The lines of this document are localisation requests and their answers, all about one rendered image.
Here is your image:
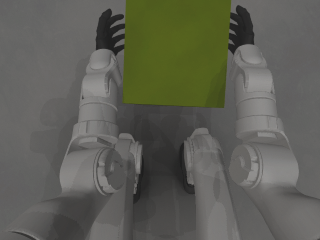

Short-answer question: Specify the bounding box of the robot left upper arm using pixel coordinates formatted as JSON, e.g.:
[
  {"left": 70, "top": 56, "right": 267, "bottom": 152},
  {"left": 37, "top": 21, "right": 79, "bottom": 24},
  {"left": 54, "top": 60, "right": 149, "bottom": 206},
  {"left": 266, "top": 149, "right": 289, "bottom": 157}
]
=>
[{"left": 0, "top": 146, "right": 126, "bottom": 240}]

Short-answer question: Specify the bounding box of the robot left foot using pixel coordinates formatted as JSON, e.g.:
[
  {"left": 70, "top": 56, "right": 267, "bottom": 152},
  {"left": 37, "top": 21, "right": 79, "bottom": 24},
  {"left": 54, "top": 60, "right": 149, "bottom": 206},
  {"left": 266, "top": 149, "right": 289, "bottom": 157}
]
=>
[{"left": 133, "top": 156, "right": 144, "bottom": 204}]

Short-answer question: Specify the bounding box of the left robot forearm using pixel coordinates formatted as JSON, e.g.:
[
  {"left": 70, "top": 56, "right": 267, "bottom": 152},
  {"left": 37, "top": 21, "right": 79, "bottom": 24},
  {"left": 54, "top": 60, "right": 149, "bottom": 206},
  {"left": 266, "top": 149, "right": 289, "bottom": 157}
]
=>
[{"left": 59, "top": 49, "right": 122, "bottom": 180}]

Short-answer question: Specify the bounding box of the right robot forearm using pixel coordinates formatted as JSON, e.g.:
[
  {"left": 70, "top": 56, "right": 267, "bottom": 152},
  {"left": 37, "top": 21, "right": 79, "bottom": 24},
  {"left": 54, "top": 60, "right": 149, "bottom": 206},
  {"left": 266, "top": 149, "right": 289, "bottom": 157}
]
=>
[{"left": 229, "top": 44, "right": 299, "bottom": 172}]

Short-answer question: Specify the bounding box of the left robot hand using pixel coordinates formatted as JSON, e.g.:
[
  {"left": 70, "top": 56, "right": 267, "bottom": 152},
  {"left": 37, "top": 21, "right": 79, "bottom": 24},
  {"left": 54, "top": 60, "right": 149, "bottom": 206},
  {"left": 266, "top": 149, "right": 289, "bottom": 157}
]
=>
[{"left": 95, "top": 8, "right": 125, "bottom": 56}]

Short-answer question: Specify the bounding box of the robot right upper arm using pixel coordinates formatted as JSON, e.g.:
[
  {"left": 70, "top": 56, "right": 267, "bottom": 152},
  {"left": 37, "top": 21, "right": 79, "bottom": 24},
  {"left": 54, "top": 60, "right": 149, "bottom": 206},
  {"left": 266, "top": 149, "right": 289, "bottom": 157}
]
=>
[{"left": 228, "top": 141, "right": 320, "bottom": 240}]

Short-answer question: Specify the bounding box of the carton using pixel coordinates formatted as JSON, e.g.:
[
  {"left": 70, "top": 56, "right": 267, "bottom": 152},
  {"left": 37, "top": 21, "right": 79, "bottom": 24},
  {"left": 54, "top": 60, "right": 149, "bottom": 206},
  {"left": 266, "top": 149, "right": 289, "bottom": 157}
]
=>
[{"left": 122, "top": 0, "right": 231, "bottom": 108}]

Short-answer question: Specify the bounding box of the robot right shin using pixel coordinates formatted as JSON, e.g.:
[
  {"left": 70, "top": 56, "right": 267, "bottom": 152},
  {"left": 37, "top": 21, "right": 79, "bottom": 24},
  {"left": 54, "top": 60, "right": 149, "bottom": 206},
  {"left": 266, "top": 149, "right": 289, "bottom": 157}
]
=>
[{"left": 186, "top": 128, "right": 223, "bottom": 184}]

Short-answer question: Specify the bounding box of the right robot hand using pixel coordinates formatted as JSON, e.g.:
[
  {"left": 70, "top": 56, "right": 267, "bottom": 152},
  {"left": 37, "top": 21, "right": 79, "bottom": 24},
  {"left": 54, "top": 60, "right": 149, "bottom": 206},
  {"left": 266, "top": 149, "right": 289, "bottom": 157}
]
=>
[{"left": 228, "top": 5, "right": 255, "bottom": 55}]

